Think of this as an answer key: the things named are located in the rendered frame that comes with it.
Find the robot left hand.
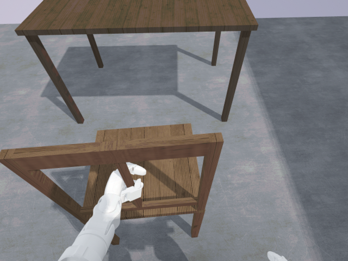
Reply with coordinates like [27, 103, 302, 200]
[104, 162, 146, 203]

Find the table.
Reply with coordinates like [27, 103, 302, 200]
[15, 0, 258, 124]

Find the chair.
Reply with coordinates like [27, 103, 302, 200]
[0, 123, 224, 245]

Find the left robot forearm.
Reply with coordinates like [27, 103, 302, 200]
[58, 194, 122, 261]

